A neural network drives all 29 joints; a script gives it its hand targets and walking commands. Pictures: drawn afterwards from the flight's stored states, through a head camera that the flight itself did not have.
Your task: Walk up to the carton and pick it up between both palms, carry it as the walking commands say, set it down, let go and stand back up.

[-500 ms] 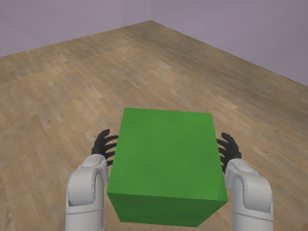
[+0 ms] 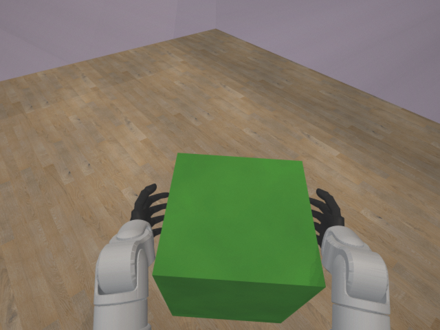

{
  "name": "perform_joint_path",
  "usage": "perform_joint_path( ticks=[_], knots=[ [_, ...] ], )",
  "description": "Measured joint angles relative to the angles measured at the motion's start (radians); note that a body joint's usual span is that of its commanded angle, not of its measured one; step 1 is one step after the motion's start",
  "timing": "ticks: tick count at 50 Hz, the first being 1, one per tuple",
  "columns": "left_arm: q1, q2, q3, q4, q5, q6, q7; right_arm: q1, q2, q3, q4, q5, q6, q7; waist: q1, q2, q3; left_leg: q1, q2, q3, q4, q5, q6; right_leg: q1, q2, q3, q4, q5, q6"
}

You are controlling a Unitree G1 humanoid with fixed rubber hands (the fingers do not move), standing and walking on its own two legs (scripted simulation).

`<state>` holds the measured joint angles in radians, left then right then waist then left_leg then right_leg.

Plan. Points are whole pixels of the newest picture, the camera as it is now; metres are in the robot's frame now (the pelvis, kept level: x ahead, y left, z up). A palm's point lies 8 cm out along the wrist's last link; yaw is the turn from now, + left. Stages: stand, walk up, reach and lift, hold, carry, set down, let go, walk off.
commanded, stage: carry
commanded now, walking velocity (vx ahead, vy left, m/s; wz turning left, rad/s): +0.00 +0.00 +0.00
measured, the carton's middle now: (232, 243) +0.29 +0.00 +0.00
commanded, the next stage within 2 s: none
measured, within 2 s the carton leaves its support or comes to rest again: neither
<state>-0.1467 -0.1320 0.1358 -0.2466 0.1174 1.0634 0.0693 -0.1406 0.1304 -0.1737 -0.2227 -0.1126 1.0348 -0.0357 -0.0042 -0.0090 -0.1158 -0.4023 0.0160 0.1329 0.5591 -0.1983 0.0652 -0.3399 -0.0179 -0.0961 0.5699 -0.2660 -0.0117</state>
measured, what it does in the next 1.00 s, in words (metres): stands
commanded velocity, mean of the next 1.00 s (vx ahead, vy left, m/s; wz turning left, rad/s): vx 0.00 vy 0.00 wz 0.19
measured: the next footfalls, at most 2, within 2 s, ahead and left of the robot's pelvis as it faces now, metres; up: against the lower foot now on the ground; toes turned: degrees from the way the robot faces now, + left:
left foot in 1.30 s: +0.01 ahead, +0.11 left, +0.00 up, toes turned +20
right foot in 1.56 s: +0.09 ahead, -0.10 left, +0.00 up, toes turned +17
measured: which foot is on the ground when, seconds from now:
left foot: down 0.00-1.00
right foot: down 0.00-1.00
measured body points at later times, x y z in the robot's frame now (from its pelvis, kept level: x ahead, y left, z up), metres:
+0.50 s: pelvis +0.00 +0.00 +0.00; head -0.02 +0.01 +0.45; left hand +0.28 +0.16 +0.08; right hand +0.28 -0.16 +0.08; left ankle +0.06 +0.08 -0.73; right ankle +0.02 -0.11 -0.73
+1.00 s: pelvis +0.00 -0.01 +0.00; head -0.01 -0.02 +0.45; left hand +0.27 +0.15 +0.08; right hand +0.28 -0.17 +0.07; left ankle +0.06 +0.08 -0.73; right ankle +0.02 -0.11 -0.73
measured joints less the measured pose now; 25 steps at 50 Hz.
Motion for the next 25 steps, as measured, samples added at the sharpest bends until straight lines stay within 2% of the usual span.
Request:
perform_joint_path(
  ticks=[25],
  knots=[
    [0.0, 0.0, 0.0, 0.007, 0.0, -0.013, 0.0, 0.001, 0.0, 0.0, 0.009, 0.0, -0.014, 0.001, 0.0, 0.0, 0.001, 0.0, 0.0, -0.001, -0.001, 0.0, 0.0, 0.0, 0.0, -0.001, 0.0, -0.001, 0.0]
  ],
)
